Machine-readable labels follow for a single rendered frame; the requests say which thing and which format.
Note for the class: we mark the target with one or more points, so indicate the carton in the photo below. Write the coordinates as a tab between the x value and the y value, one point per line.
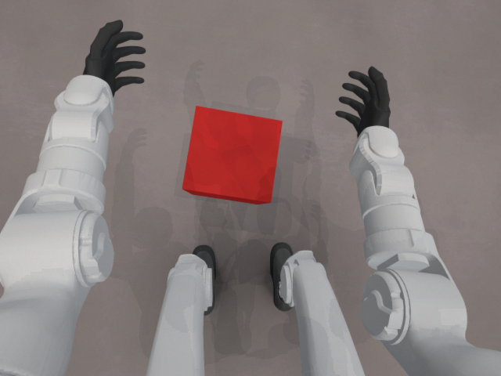
232	156

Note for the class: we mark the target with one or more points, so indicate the robot right shin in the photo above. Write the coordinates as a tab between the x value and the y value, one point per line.
297	255

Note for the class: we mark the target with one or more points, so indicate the left robot thigh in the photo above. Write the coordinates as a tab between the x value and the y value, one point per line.
178	345

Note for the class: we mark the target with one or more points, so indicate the robot left upper arm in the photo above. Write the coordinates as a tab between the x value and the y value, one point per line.
48	263

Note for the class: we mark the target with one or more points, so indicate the robot right hand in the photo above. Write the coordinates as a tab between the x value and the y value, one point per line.
376	111

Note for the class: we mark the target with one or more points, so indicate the robot right upper arm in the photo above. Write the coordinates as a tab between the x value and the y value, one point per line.
421	320

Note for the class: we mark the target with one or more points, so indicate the robot right forearm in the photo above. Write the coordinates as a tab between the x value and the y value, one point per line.
395	234

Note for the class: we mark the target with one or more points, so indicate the robot left forearm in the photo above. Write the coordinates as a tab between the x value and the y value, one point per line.
74	152

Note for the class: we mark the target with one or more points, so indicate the robot left hand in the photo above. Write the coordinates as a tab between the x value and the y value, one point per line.
102	63

